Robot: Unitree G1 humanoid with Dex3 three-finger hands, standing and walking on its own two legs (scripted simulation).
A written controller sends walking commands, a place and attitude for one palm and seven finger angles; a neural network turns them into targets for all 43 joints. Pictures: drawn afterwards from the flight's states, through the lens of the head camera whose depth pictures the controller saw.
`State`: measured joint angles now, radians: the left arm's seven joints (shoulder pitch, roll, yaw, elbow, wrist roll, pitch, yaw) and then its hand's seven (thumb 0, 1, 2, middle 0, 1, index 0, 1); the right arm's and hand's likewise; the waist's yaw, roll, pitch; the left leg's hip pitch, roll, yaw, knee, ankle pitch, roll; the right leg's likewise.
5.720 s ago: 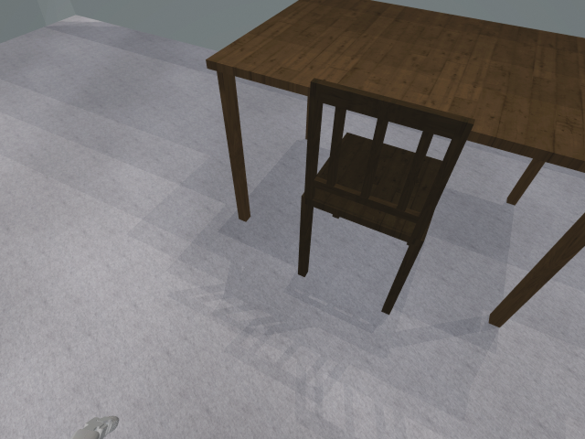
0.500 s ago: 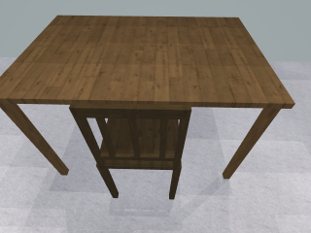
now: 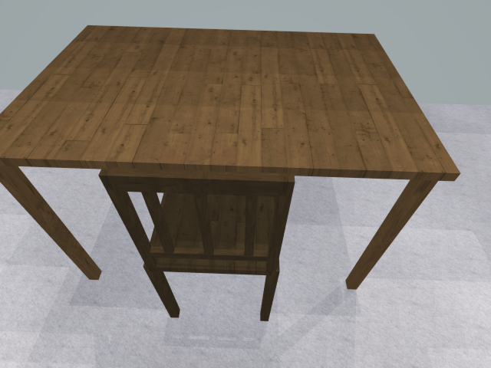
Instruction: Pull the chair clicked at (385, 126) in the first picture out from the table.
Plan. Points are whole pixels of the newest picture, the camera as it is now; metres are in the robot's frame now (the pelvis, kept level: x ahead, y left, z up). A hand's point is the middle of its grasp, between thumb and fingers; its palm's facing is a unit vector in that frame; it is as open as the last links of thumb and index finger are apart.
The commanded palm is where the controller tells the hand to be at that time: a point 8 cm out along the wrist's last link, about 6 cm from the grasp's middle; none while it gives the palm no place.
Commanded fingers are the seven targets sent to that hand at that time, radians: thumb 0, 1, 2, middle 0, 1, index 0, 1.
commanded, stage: look again from close up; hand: left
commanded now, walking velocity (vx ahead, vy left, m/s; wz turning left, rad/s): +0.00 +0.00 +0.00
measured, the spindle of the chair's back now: (205, 225) +0.44 +0.12 -0.11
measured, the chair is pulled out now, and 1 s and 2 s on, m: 0.00 0.00 0.00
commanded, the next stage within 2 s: raise the hand toward the chair's back in 0.84 s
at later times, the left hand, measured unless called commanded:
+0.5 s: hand out of the picture -0.02 +0.14 -0.18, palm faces +0.02 -0.99 -0.17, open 7.3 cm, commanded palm none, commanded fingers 0.00 0.90 0.90 -0.20 -0.30 -0.20 -0.30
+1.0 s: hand out of the picture +0.00 +0.15 -0.16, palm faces +0.10 -0.97 -0.21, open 7.2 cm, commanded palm +0.10 +0.18 -0.08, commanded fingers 0.00 0.81 0.86 -0.19 -0.29 -0.19 -0.29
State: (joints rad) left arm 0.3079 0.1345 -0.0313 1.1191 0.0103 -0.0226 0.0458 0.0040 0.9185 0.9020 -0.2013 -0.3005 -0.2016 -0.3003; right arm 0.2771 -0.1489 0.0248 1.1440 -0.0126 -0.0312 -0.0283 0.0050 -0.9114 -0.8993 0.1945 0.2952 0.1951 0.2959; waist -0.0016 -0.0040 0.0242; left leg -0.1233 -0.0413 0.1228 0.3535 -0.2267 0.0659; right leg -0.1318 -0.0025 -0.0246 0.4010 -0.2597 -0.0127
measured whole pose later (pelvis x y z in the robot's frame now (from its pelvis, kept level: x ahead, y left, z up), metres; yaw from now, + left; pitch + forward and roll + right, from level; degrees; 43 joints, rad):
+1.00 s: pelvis +0.00 -0.02 +0.00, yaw +0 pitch +0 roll +0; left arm 0.43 0.15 -0.02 0.79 -0.05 0.10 0.07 0.04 0.95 0.90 -0.21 -0.30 -0.21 -0.30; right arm 0.33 -0.15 0.03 1.06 0.01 -0.06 -0.04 0.01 -0.92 -0.90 0.20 0.30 0.20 0.30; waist 0.00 -0.01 0.04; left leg -0.16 0.00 0.11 0.42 -0.25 0.03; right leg -0.15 0.03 -0.04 0.42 -0.27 -0.04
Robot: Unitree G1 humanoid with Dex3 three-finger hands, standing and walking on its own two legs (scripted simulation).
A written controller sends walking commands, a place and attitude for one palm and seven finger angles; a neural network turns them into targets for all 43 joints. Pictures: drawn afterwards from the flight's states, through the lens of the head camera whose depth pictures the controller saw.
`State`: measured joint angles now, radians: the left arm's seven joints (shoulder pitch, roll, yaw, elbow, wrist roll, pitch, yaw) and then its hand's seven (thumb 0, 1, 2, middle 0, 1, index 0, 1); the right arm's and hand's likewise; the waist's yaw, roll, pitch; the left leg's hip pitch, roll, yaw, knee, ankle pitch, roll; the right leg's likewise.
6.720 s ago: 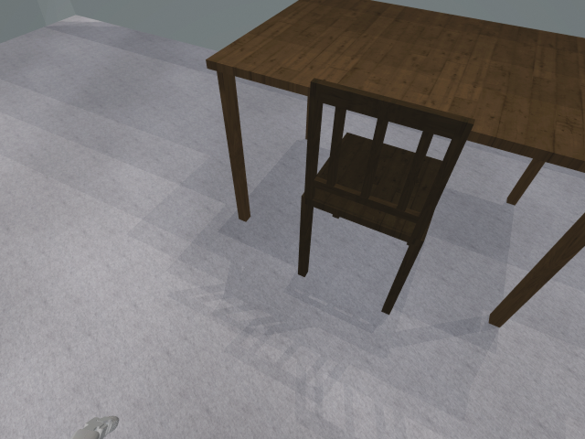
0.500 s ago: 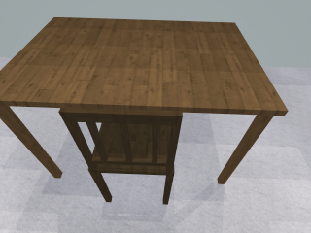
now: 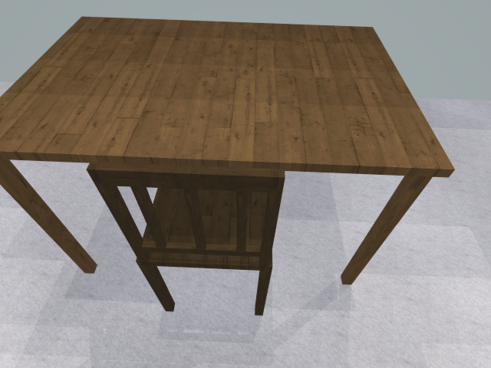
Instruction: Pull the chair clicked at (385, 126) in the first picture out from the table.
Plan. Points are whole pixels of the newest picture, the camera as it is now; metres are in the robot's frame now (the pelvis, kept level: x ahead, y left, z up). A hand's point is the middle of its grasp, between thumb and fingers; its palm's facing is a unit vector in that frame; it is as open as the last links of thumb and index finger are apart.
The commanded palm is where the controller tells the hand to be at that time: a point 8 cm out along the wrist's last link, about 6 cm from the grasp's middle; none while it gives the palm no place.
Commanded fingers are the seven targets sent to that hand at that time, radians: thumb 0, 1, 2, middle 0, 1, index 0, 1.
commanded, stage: raise the hand toward the chair's back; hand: left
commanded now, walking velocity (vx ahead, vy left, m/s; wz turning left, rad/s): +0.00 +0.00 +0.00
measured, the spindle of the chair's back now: (196, 220) +0.44 +0.14 -0.11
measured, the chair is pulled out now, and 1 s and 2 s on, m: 0.00 0.00 0.00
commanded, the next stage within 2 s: none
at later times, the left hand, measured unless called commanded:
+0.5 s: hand out of the picture +0.11 +0.19 -0.07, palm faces +0.21 -0.98 -0.06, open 10.4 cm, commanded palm +0.12 +0.22 -0.06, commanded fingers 0.00 0.22 0.61 -0.13 -0.19 -0.13 -0.19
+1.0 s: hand (131, 351) +0.16 +0.20 -0.06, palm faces +0.00 -1.00 -0.05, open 14.7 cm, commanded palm +0.13 +0.26 -0.05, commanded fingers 0.00 -0.36 0.36 -0.07 -0.10 -0.07 -0.10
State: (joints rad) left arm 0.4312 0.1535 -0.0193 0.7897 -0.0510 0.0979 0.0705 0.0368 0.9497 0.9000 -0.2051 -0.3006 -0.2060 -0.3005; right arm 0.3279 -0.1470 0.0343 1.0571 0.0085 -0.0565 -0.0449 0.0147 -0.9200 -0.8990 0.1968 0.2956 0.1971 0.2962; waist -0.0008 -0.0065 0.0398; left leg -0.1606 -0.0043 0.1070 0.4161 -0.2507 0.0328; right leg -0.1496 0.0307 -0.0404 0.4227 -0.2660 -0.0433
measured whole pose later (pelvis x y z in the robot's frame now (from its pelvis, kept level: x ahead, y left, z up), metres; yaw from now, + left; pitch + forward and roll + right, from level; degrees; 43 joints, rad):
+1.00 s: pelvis -0.05 +0.01 -0.10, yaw +3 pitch +16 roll -3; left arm 0.39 0.24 0.12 0.04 -0.25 -0.49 -0.24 0.00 -0.13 0.46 -0.09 -0.14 -0.09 -0.14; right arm 0.25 -0.28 -0.02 0.58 0.03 -0.19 -0.05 0.01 -0.90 -0.90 0.20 0.30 0.20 0.30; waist -0.02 0.03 -0.13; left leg -0.98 0.02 0.03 1.19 -0.50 0.06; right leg -0.91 0.00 -0.14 1.14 -0.52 -0.05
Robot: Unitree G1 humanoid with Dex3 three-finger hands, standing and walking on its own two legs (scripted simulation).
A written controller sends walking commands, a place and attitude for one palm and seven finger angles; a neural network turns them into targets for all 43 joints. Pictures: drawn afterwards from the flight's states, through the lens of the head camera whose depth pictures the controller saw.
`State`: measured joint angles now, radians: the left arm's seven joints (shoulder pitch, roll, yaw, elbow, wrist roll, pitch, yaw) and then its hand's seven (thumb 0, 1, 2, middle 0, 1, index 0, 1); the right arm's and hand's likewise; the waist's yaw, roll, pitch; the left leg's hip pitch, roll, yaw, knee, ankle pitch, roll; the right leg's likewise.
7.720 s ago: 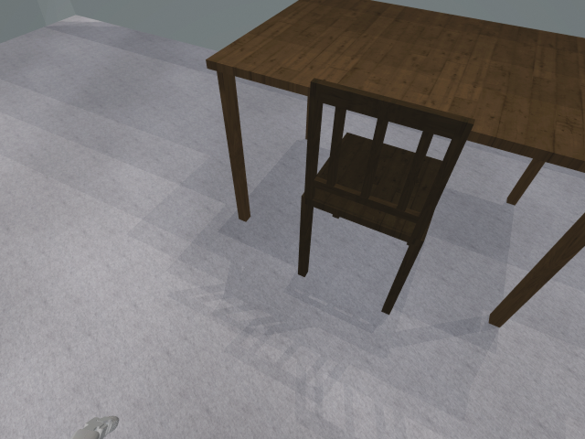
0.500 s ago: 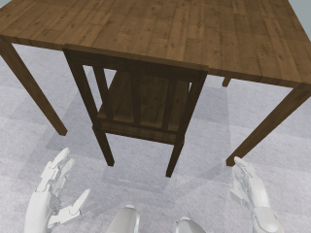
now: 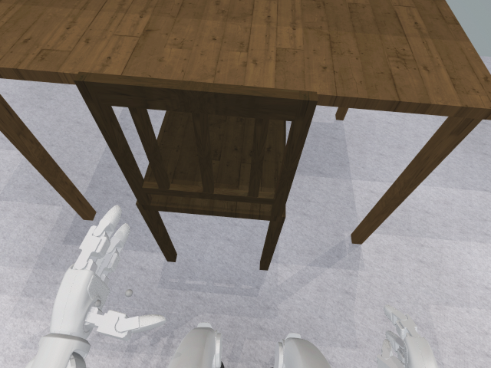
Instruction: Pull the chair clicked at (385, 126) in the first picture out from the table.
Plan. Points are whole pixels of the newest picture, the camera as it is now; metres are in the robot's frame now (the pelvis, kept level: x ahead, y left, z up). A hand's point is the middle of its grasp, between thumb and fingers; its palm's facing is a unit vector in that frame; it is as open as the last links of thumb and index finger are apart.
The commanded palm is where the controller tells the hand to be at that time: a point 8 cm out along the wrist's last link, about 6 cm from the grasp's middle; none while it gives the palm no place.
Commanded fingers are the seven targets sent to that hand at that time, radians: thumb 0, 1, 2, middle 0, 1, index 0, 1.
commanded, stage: raise the hand toward the chair's back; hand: left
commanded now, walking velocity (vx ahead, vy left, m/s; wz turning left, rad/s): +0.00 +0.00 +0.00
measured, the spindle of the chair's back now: (205, 156) +0.50 +0.11 -0.01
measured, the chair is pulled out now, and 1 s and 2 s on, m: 0.00 0.00 0.00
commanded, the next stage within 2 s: aim the fingers beside a spindle in 1.04 s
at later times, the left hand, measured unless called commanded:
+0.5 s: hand (92, 265) +0.25 +0.22 +0.07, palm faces +0.00 -1.00 -0.05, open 16.9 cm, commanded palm +0.23 +0.28 +0.06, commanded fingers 0.00 -0.50 0.30 -0.06 -0.08 -0.06 -0.08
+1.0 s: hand (96, 264) +0.25 +0.23 +0.05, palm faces -0.04 -1.00 -0.05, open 16.9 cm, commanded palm +0.23 +0.28 +0.06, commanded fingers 0.00 -0.50 0.30 -0.06 -0.08 -0.06 -0.08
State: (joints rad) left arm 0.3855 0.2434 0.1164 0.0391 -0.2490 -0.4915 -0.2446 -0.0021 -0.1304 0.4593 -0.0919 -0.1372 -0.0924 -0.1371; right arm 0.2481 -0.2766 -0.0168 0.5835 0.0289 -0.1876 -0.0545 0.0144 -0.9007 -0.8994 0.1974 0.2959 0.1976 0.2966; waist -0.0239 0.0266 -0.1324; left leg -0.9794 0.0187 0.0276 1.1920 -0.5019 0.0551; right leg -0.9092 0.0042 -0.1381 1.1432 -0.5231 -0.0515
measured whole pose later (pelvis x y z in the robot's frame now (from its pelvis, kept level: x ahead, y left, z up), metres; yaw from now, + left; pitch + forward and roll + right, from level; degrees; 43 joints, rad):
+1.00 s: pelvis +0.01 +0.02 +0.02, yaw +0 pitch +15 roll -4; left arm 0.28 0.29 0.20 0.11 -0.28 -0.37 -0.31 -0.02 -0.49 0.30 -0.06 -0.08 -0.06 -0.08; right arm 0.23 -0.25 0.02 0.54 0.03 -0.18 -0.04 0.01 -0.90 -0.90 0.20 0.30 0.20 0.30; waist -0.02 0.04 -0.12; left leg -0.89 0.00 0.04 1.10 -0.48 0.08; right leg -0.81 0.00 -0.12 1.03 -0.49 -0.02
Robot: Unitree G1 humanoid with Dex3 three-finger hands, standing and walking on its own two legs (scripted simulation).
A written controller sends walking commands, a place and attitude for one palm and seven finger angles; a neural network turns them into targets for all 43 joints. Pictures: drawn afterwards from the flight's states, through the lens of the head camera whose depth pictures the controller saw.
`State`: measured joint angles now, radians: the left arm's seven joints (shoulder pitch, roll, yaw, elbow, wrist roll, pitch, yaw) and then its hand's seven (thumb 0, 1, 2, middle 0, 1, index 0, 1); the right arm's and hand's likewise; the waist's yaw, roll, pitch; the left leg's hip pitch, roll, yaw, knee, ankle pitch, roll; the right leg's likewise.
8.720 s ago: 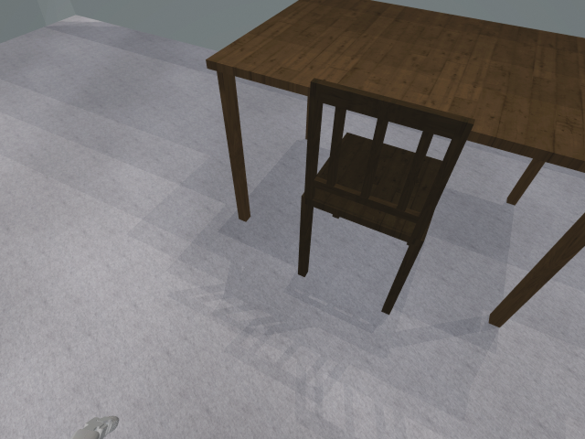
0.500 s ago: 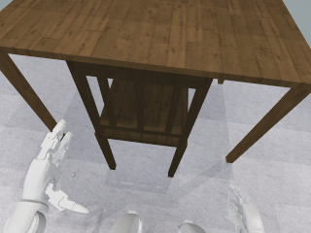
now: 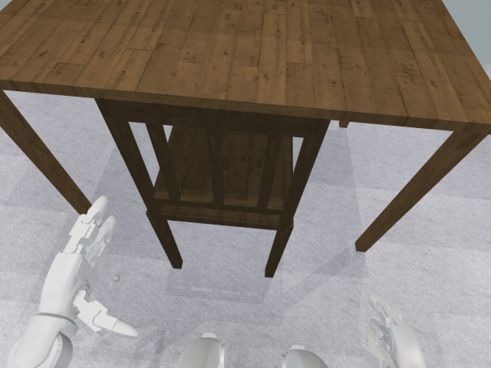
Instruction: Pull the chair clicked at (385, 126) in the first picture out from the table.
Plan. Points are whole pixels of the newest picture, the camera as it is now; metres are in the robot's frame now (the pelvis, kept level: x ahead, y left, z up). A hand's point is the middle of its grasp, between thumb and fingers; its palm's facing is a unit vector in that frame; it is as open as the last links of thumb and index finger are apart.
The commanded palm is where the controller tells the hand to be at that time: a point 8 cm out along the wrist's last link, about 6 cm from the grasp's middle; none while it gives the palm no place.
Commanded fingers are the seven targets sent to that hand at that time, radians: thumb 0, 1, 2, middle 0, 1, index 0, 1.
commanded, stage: raise the hand toward the chair's back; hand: left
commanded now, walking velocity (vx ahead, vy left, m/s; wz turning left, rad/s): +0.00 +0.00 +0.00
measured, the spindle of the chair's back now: (217, 169) +0.49 +0.09 -0.03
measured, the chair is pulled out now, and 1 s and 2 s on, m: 0.00 0.00 0.00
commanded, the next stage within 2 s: aim the fingers beside a spindle in 0.04 s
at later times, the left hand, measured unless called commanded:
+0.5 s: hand (149, 256) +0.27 +0.16 +0.03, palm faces -0.06 -1.00 -0.04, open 16.9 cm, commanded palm +0.25 +0.22 +0.03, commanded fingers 0.00 -0.50 0.30 -0.06 -0.08 -0.06 -0.08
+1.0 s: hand (189, 242) +0.31 +0.11 +0.00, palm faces -0.08 -1.00 -0.02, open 16.9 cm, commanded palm +0.30 +0.17 +0.01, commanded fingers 0.00 -0.50 0.30 -0.06 -0.08 -0.06 -0.08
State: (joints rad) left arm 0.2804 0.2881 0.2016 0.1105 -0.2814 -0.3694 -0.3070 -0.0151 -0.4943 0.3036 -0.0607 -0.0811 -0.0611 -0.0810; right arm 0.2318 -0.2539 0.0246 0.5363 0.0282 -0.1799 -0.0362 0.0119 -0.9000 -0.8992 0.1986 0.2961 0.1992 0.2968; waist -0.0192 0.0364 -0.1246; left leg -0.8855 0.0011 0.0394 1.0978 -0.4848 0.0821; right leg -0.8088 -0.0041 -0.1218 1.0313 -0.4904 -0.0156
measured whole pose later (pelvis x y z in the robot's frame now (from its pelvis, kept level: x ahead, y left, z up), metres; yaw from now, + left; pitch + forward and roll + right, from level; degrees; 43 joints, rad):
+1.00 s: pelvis +0.00 -0.03 -0.02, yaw +0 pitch +20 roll -2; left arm 0.02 0.20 0.06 0.24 -0.19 -0.41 -0.15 -0.02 -0.49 0.30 -0.06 -0.08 -0.06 -0.08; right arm 0.20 -0.25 0.02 0.55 0.00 -0.11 -0.01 0.01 -0.90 -0.90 0.20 0.30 0.20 0.30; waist -0.04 0.03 -0.14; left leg -1.02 0.02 0.04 1.20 -0.53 0.05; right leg -0.96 0.00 -0.12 1.17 -0.55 -0.06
